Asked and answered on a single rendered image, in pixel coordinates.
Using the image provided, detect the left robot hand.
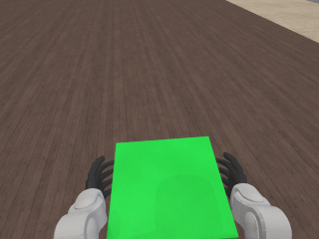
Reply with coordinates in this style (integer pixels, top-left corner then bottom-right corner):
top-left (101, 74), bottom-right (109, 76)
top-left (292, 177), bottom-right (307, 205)
top-left (85, 155), bottom-right (115, 199)

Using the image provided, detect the robot left forearm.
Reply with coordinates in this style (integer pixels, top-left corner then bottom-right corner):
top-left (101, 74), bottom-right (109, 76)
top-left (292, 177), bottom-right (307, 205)
top-left (53, 188), bottom-right (108, 239)

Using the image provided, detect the carton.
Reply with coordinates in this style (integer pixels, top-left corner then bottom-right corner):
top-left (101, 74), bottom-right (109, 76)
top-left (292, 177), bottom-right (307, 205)
top-left (107, 136), bottom-right (239, 239)

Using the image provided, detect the robot right forearm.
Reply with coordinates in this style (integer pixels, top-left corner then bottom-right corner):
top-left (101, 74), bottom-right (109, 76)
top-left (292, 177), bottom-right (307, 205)
top-left (229, 183), bottom-right (292, 239)

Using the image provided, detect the right robot hand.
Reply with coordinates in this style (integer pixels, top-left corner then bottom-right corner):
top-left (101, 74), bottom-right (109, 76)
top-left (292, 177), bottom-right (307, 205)
top-left (215, 152), bottom-right (247, 200)

